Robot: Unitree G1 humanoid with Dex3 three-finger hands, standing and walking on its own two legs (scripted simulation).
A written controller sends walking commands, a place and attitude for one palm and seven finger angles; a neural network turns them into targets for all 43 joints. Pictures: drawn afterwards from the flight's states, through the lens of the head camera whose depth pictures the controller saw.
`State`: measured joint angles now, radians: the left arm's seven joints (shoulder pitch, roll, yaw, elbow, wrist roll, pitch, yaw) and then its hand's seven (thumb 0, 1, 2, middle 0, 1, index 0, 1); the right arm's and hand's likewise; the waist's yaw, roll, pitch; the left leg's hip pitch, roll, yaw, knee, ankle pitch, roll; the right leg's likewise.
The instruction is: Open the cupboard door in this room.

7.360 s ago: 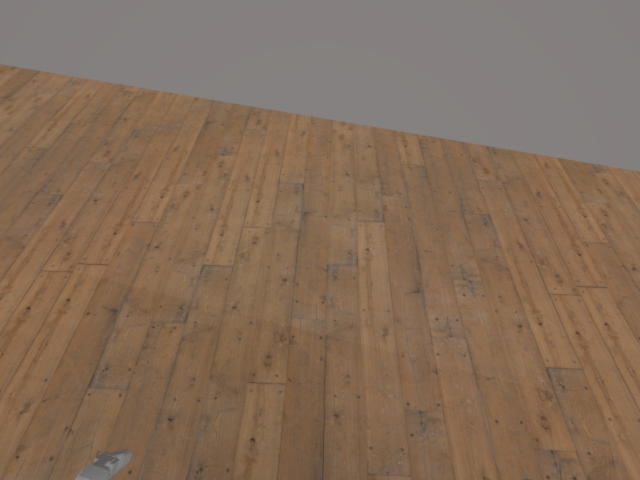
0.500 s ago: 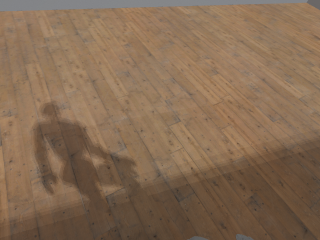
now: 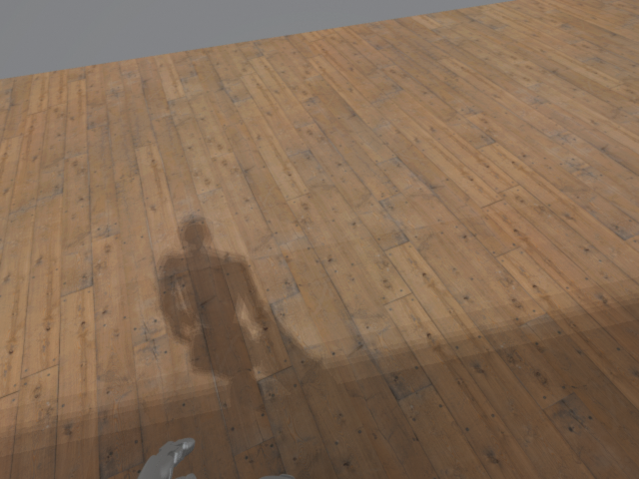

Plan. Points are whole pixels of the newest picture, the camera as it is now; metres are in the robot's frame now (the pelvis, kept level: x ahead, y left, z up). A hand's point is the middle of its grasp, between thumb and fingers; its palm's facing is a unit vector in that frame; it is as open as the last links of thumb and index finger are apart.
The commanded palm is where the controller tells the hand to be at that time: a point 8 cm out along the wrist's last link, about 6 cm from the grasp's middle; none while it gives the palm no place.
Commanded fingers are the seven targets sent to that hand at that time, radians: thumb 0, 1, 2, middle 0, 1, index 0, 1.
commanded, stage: turn or walk to find it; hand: left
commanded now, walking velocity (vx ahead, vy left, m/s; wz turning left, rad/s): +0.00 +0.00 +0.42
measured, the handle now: out of the picture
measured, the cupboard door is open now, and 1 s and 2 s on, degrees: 0 0 0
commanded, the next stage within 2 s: none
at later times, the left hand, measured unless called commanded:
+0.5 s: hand out of the picture -0.11 +0.21 -0.18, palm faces +0.31 -0.92 -0.23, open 7.4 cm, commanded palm none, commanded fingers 0.00 0.90 0.90 -0.20 -0.30 -0.20 -0.30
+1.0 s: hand out of the picture -0.05 +0.28 -0.15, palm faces +0.40 -0.89 -0.23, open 7.4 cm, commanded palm none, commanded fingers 0.00 0.90 0.90 -0.20 -0.30 -0.20 -0.30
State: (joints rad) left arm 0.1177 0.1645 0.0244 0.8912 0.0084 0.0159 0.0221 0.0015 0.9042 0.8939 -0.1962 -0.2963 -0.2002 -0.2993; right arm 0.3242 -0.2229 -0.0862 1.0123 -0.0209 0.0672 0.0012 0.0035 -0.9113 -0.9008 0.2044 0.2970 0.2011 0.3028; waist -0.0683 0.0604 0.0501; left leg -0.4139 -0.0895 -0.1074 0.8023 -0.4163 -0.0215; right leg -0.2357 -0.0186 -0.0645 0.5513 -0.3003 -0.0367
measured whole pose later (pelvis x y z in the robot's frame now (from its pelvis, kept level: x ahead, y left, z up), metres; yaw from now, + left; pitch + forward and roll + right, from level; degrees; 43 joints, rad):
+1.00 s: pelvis -0.08 +0.05 +0.01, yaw +24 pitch +0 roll -2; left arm 0.10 0.23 0.06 0.94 0.01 0.06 0.02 0.00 0.91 0.89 -0.19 -0.30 -0.20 -0.30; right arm 0.29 -0.17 -0.05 1.01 -0.02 0.02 -0.01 0.00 -0.91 -0.90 0.21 0.30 0.20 0.30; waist -0.05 -0.01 0.06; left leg -0.22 -0.09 -0.08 0.41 -0.18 0.09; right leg -0.41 -0.05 0.01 0.94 -0.42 0.10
